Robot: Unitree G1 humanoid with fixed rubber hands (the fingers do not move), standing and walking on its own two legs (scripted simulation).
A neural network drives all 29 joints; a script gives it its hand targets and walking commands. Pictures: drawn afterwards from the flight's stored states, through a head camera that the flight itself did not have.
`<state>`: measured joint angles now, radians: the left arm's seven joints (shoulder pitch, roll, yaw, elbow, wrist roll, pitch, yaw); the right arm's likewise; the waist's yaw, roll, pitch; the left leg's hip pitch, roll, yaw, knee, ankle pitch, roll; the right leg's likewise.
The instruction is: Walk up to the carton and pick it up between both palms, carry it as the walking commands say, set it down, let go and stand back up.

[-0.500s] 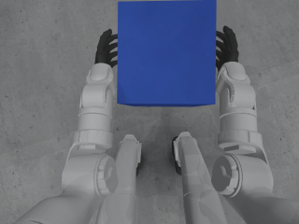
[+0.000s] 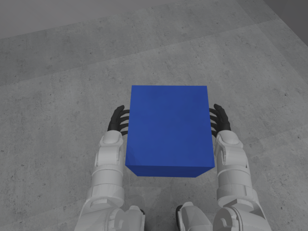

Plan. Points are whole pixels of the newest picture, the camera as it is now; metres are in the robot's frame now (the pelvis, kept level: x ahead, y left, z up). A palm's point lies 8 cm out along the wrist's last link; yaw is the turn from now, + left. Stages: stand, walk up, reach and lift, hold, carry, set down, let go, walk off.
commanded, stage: reach and lift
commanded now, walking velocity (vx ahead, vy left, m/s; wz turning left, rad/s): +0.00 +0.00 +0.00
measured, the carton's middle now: (167, 137) +0.37 -0.02 -0.09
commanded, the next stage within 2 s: hold in 2.00 s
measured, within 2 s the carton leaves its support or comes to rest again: neither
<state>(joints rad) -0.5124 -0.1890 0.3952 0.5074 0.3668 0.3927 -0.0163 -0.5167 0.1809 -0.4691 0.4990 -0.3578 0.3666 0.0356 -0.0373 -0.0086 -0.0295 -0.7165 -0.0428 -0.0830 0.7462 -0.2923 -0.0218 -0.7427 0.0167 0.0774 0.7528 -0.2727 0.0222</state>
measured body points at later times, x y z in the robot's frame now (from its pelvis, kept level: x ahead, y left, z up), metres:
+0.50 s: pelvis +0.03 +0.01 +0.04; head +0.05 +0.01 +0.48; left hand +0.36 +0.13 +0.03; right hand +0.35 -0.16 +0.04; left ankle +0.04 +0.13 -0.71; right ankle +0.05 -0.13 -0.71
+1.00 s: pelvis +0.01 +0.00 +0.04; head -0.03 +0.01 +0.48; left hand +0.33 +0.13 +0.08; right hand +0.32 -0.16 +0.09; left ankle +0.04 +0.13 -0.71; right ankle +0.05 -0.13 -0.71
